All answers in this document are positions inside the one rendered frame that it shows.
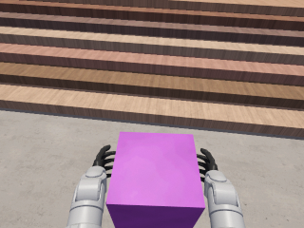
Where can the carton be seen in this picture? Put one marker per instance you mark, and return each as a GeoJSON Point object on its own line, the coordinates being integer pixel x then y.
{"type": "Point", "coordinates": [155, 181]}

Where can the robot left forearm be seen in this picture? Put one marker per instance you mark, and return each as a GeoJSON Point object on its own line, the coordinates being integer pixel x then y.
{"type": "Point", "coordinates": [88, 202]}

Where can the right robot hand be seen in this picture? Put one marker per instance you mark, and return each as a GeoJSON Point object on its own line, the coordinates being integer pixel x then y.
{"type": "Point", "coordinates": [209, 163]}

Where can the robot right forearm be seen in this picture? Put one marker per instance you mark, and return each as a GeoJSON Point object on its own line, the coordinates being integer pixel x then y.
{"type": "Point", "coordinates": [224, 207]}

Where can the left robot hand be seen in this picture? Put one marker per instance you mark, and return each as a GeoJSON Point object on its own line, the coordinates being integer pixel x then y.
{"type": "Point", "coordinates": [102, 161]}

